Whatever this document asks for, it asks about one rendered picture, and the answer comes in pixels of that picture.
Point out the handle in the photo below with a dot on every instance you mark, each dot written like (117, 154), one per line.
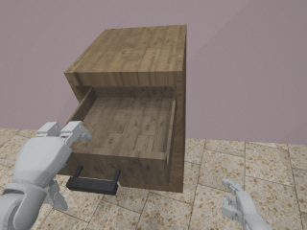
(90, 185)

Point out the right robot hand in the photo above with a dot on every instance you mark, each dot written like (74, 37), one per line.
(236, 208)

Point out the drawer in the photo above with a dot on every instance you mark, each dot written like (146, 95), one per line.
(133, 130)

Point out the left robot forearm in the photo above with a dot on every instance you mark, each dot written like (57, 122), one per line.
(20, 203)

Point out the cabinet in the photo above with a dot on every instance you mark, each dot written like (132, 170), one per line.
(139, 56)

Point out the right robot forearm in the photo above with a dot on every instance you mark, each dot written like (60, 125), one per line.
(254, 222)

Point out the left robot hand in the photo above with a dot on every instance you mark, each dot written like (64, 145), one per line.
(44, 155)

